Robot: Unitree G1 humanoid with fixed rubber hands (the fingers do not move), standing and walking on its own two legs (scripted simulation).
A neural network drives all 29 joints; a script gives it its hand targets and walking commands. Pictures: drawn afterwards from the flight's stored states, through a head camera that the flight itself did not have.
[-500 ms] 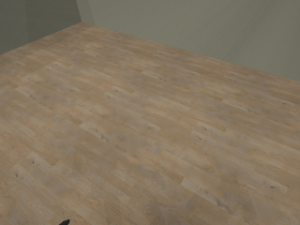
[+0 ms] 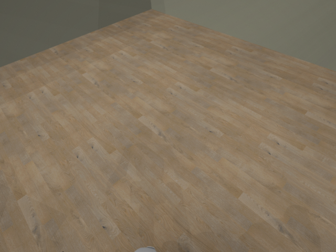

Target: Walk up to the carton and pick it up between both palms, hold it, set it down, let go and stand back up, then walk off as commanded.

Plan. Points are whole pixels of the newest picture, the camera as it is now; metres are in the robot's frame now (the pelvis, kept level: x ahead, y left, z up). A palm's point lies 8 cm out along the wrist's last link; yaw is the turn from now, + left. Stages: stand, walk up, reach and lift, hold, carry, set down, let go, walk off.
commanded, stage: walk up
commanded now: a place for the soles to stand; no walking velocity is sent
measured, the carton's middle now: out of the picture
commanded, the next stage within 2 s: none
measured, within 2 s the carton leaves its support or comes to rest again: neither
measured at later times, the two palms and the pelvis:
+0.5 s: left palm out of the picture -0.02 +0.39 -0.12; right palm out of the picture +0.02 -0.23 -0.11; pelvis -0.06 +0.07 -0.01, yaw +13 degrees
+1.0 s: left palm out of the picture -0.12 +0.45 -0.13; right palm out of the picture +0.07 -0.14 -0.12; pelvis -0.08 +0.13 -0.02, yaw +23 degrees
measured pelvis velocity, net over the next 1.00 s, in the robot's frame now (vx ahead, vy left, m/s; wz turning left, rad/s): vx -0.08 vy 0.13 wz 0.40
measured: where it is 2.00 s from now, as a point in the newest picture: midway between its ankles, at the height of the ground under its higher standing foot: outside the picture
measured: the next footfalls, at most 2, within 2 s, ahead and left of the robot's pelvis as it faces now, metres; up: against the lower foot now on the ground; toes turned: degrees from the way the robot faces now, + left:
left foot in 0.30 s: +0.06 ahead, +0.22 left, +0.00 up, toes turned +3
right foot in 0.52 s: +0.00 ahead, +0.01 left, +0.00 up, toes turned +7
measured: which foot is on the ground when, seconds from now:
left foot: up 0.00-0.28, down 0.30-0.52, up 0.54-0.88, down 0.90-1.00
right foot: down 0.00-0.30, up 0.32-0.50, down 0.52-0.92, up 0.94-1.00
